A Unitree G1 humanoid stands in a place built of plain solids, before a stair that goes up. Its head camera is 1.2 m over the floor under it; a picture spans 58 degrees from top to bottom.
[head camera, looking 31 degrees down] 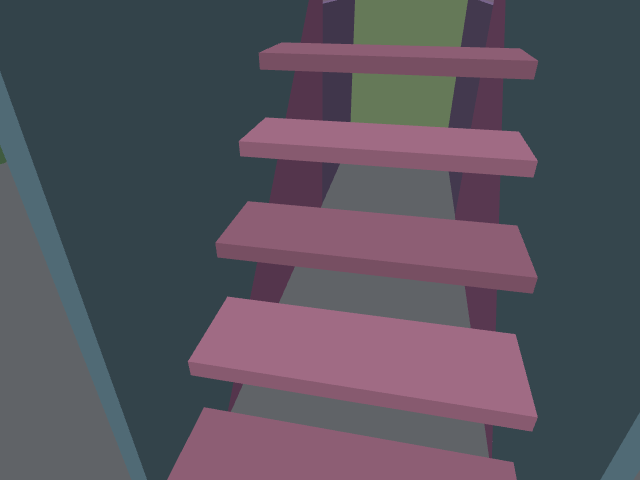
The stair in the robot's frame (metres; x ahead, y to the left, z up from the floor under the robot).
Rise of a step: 0.20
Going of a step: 0.23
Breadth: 0.88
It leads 11 degrees to the right of straight ahead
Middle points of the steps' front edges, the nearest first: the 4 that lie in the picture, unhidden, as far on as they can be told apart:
0.67 -0.07 0.40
0.90 -0.12 0.61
1.12 -0.16 0.81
1.35 -0.21 1.01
